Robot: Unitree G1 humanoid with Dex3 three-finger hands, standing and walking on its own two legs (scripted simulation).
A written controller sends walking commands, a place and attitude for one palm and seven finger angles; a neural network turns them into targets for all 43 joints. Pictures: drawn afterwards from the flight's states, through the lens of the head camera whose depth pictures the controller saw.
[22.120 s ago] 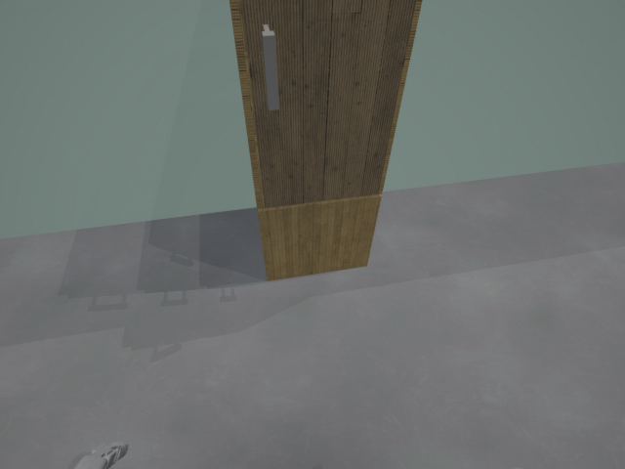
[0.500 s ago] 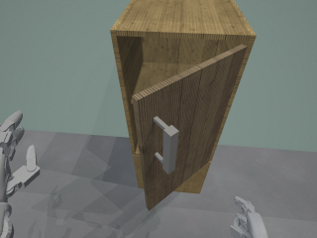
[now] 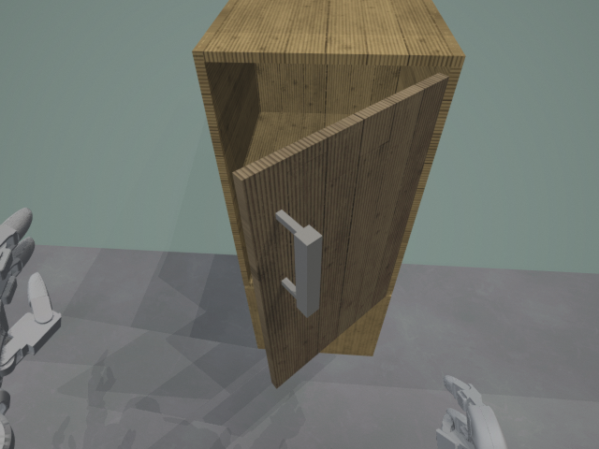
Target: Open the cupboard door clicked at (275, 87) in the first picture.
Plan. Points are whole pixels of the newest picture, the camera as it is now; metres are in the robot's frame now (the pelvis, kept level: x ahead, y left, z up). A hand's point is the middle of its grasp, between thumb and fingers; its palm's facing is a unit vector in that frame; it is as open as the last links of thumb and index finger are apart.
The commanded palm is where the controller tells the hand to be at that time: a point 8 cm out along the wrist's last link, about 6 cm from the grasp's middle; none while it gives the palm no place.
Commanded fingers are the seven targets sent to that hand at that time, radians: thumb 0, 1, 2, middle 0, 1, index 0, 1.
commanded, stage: step back with the hand held close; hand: left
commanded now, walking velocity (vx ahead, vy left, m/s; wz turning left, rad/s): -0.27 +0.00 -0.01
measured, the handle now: (296, 265) +0.33 +0.04 +0.09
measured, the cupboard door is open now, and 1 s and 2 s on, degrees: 44 44 44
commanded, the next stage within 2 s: stop stepping back and stand still in 0.94 s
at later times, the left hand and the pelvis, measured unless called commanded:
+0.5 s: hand (19, 376) +0.14 +0.28 +0.14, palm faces +0.38 -0.80 -0.46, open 7.4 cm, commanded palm +0.08 +0.32 +0.17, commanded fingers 0.00 0.90 0.90 -0.20 -0.30 -0.20 -0.30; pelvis -0.06 +0.02 -0.01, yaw -1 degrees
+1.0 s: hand out of the picture +0.05 +0.25 +0.15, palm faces +0.21 -0.83 -0.52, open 7.4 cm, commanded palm -0.03 +0.32 +0.17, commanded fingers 0.00 0.90 0.90 -0.20 -0.30 -0.20 -0.30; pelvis -0.18 +0.02 -0.02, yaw -2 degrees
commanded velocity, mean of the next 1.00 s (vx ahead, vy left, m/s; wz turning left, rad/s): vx -0.32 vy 0.00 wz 0.01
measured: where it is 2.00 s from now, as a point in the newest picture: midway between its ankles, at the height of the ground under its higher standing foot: outside the picture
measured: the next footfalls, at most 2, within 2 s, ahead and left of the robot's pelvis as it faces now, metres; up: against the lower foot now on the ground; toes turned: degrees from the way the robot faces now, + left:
right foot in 0.86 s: -0.26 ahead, -0.04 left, +0.00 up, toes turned -3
left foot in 1.24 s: -0.13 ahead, +0.15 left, +0.00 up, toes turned -2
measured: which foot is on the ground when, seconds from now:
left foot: down 0.00-1.00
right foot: down 0.00-0.56, up 0.58-0.84, down 0.86-1.00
